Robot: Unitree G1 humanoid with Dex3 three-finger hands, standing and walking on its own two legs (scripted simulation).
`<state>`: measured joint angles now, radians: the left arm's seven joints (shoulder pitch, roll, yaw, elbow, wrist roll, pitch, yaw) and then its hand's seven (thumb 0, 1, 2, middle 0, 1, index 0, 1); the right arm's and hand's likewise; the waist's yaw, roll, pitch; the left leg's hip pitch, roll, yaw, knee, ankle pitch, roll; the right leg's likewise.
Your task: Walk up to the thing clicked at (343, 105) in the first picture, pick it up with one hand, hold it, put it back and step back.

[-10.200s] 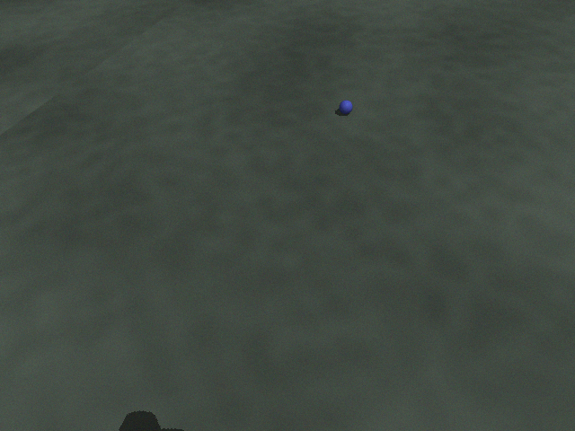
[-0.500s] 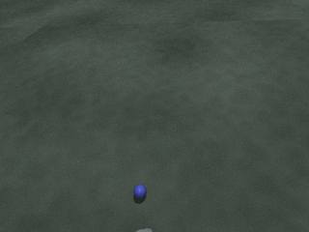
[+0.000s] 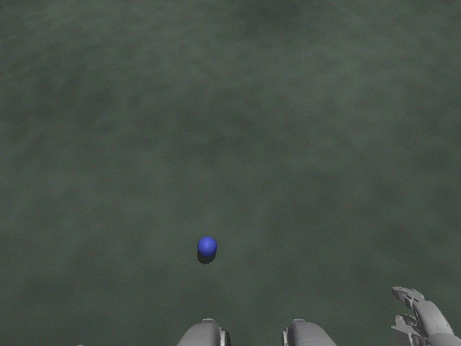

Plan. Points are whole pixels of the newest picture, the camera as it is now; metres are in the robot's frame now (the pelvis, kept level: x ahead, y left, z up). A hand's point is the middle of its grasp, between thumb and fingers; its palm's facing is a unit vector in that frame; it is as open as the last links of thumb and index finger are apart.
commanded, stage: walk up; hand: left
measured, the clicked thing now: (207, 246) +0.53 +0.17 -0.71
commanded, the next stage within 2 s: none
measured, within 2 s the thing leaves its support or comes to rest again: neither
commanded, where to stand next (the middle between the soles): +0.14 +0.00 m, yaw -3 degrees
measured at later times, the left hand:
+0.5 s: hand out of the picture +0.03 +0.30 -0.13, palm faces +0.00 -0.93 -0.38, open 7.4 cm
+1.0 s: hand out of the picture +0.05 +0.31 -0.14, palm faces +0.03 -0.90 -0.43, open 7.4 cm
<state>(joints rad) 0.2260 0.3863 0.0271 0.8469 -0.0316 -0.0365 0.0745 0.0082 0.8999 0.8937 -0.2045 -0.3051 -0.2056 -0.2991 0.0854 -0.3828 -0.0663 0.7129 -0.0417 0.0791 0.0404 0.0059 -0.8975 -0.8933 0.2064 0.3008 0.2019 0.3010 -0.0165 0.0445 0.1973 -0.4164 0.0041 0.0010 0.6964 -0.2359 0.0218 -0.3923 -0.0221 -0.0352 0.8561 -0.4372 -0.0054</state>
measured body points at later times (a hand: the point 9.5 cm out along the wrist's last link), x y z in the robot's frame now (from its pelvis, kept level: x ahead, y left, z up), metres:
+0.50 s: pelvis -0.01 +0.02 +0.02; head +0.00 +0.03 +0.47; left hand +0.03 +0.35 -0.10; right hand +0.01 -0.31 -0.09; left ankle -0.06 +0.15 -0.71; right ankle +0.10 -0.11 -0.67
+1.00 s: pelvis -0.09 +0.03 -0.01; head -0.04 +0.04 +0.43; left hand +0.05 +0.36 -0.11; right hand -0.01 -0.28 -0.13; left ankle -0.07 +0.14 -0.71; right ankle +0.08 -0.11 -0.67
